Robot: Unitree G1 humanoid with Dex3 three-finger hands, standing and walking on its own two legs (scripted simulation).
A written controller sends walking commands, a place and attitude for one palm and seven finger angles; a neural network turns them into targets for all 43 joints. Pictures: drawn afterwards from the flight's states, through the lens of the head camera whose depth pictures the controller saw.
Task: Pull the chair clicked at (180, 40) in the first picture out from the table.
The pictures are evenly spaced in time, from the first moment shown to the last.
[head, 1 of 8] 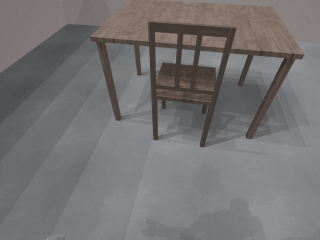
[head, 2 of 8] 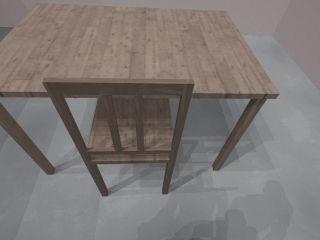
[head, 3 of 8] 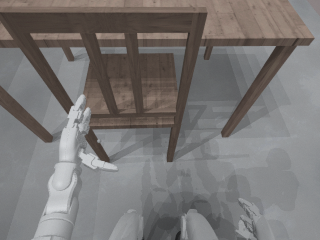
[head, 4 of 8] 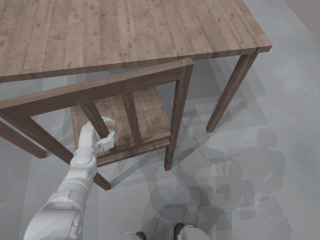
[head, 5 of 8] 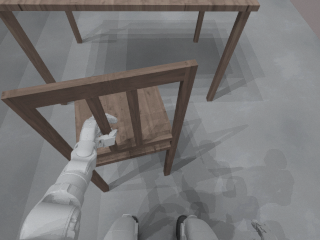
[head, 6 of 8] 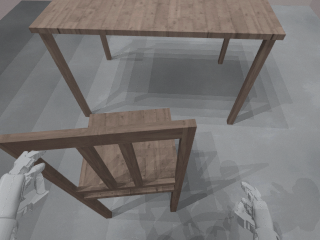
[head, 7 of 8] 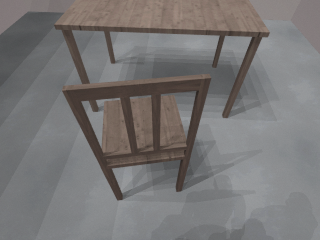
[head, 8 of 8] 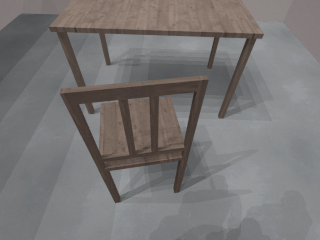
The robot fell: no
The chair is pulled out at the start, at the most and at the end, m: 0.00 0.54 0.54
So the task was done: yes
